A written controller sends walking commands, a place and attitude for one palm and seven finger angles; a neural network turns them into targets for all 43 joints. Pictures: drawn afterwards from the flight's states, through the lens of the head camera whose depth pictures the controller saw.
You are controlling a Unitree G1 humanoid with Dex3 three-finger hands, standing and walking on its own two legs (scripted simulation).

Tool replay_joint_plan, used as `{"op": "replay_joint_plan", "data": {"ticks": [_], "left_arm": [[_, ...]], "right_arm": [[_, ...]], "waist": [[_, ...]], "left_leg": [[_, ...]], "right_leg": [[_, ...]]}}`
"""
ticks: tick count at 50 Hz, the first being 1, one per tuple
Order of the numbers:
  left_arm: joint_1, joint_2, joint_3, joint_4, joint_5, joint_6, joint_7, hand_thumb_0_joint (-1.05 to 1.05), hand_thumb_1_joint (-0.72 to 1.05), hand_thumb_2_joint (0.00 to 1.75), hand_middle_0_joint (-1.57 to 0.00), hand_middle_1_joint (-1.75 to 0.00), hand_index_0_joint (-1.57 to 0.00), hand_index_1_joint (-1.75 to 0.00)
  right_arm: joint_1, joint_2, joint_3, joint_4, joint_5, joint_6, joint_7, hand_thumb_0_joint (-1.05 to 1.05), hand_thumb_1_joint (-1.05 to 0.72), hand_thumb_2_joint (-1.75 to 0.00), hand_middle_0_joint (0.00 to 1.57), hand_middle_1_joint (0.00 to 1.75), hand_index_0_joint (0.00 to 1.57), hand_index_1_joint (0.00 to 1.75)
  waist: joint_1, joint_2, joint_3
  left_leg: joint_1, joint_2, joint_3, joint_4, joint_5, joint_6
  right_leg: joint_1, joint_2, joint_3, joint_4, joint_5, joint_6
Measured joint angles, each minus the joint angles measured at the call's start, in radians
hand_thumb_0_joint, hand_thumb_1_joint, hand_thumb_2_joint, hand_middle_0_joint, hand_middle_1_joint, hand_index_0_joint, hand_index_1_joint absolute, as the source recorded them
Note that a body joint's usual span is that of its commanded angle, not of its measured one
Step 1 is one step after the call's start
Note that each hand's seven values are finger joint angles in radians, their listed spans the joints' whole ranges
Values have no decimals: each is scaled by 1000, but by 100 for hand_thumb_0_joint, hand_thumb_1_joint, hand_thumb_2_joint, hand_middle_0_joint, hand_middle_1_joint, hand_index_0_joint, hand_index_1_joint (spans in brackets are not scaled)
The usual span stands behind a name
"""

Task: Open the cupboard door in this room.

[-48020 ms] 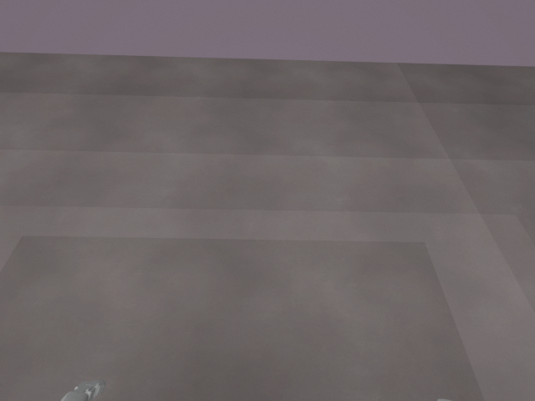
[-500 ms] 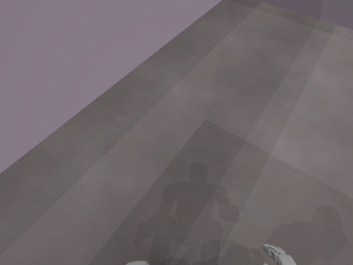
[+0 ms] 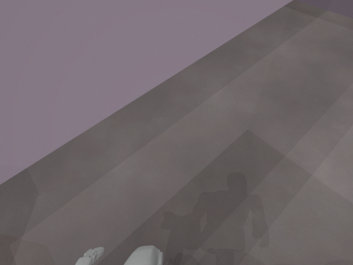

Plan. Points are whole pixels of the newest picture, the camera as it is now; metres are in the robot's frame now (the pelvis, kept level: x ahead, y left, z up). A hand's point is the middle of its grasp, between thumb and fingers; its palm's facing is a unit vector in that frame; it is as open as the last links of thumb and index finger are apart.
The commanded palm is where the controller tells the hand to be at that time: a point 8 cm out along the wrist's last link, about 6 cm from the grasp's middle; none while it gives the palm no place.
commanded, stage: turn to face it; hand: left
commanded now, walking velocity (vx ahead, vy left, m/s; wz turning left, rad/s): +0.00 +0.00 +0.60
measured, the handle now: out of the picture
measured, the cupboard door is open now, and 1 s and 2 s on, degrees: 48 48 48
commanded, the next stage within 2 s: none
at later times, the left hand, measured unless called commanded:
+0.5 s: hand out of the picture +0.04 +0.26 -0.16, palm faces +0.31 -0.92 -0.25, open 7.4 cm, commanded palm none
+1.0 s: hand out of the picture -0.01 +0.17 -0.15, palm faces +0.59 -0.76 -0.26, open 7.3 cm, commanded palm none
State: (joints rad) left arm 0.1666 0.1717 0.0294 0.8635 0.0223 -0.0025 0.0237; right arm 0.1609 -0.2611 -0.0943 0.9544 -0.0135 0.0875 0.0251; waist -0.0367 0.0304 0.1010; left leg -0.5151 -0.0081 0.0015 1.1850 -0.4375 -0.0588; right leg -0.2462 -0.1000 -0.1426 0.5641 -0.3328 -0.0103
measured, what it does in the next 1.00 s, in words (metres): steps on the spot, turning left: left foot, then right foot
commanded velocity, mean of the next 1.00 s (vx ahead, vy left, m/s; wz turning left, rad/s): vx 0.00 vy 0.00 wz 0.60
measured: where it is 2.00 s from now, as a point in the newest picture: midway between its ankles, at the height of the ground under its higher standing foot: outside the picture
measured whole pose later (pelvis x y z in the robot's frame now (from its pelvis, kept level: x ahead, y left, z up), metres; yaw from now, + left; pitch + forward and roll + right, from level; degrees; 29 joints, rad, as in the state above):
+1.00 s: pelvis +0.05 -0.02 +0.00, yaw +37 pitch +1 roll +3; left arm 0.22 0.18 0.04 0.89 0.03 0.00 0.02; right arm 0.13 -0.24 -0.08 0.96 -0.01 0.09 0.03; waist -0.01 -0.01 0.11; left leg -0.45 0.03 0.05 0.93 -0.43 -0.06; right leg -0.18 -0.13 -0.25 0.53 -0.35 -0.01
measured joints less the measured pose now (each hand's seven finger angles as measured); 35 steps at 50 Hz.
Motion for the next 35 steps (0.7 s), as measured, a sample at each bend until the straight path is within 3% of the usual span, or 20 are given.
{"op": "replay_joint_plan", "data": {"ticks": [4, 9, 12, 13, 15, 19, 24, 30, 33, 35], "left_arm": [[27, -8, 1, 13, 1, 0, 2, 0, 91, 90, -20, -30, -21, -30], [50, 21, 15, 27, 8, 1, -4, 0, 91, 90, -21, -30, -21, -30], [79, 47, 28, 37, 3, 8, -11, 0, 91, 90, -21, -30, -21, -30], [80, 59, 33, 45, -1, 18, -13, 0, 91, 90, -21, -30, -21, -30], [70, 78, 40, 60, 0, 48, -7, 0, 91, 90, -20, -30, -20, -30], [38, 89, 50, 71, 1, 64, -9, 0, 91, 90, -20, -30, -20, -30], [5, 82, 48, 41, 2, 51, -16, 0, 91, 90, -20, -30, -20, -30], [-37, 60, 37, 15, -4, 45, -14, 0, 90, 90, -20, -30, -20, -30], [-49, 45, 29, 0, -8, 31, -14, 0, 90, 90, -20, -30, -20, -30], [-48, 30, 23, -6, -3, 11, -9, 0, 90, 90, -20, -30, -20, -30]], "right_arm": [[-14, 11, 9, 1, 2, 1, 8, 0, -91, -90, 19, 30, 20, 30], [-48, 25, 21, -10, 4, -6, 13, 0, -91, -90, 19, 30, 20, 30], [-61, 25, 28, -39, 1, -25, 17, 0, -91, -90, 19, 30, 20, 30], [-67, 27, 27, -48, -2, -37, 15, 0, -91, -90, 19, 30, 20, 30], [-71, 34, 32, -60, -3, -53, 8, 0, -91, -90, 19, 30, 20, 30], [-49, 40, 39, -65, -7, -59, -13, 0, -91, -90, 20, 30, 20, 30], [-19, 43, 43, -47, -7, -57, -16, 0, -91, -90, 20, 30, 20, 30], [19, 50, 34, -33, -12, -47, -13, 0, -90, -90, 20, 30, 21, 30], [35, 46, 24, -26, -9, -37, -14, 0, -90, -90, 20, 30, 21, 30], [42, 36, 14, -19, -1, -30, -13, 0, -90, -90, 20, 30, 21, 30]], "waist": [[4, -28, 3], [34, -56, 18], [42, -68, 10], [40, -77, 9], [45, -86, 10], [47, -72, -4], [47, -52, -14], [20, -25, -18], [8, -9, -21], [11, 6, -23]], "left_leg": [[27, 28, 37, -122, 12, -10], [111, 35, 88, -372, 0, 9], [189, 23, 109, -563, 140, 45], [174, 13, 104, -548, 154, 71], [157, 5, 93, -510, 115, 104], [183, -5, 55, -581, 135, 104], [218, -16, 10, -676, 190, 106], [210, -26, -58, -679, 197, 82], [186, -37, -96, -638, 180, 60], [150, -46, -112, -553, 106, 44]], "right_leg": [[40, -23, -59, -37, 4, 3], [49, -54, -131, 7, -35, 20], [14, -83, -159, 115, -89, 42], [-26, -90, -130, 208, -152, 58], [-117, -58, -26, 406, -242, 73], [-235, -13, 85, 581, -155, 87], [-263, 2, 135, 508, -73, 96], [-184, 42, 141, 286, -89, 89], [-95, 70, 125, 101, -25, 78], [-49, 74, 106, 15, 6, 35]]}}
